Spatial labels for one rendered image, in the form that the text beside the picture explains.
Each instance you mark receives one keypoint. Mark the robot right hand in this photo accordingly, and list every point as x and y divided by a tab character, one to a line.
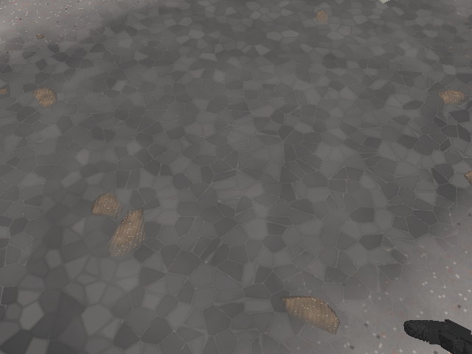
449	335

